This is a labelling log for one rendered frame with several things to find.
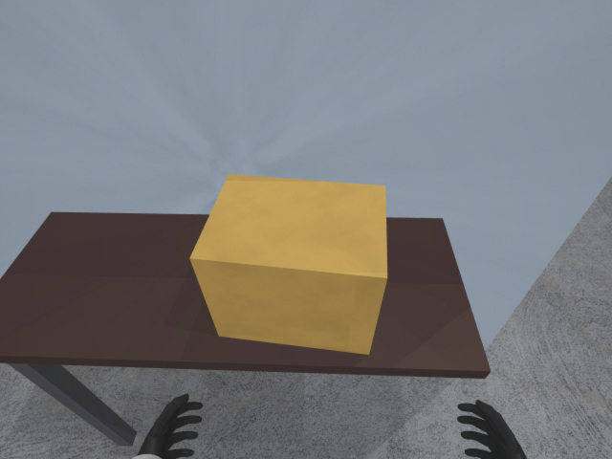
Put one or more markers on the table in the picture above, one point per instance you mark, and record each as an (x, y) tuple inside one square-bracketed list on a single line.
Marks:
[(118, 289)]

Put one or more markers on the carton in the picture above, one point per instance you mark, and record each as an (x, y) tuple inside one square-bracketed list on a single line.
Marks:
[(295, 262)]

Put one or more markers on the right robot hand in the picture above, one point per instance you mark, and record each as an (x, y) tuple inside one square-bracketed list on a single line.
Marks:
[(500, 439)]

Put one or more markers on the left robot hand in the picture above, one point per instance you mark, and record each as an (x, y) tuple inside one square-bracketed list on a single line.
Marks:
[(160, 438)]

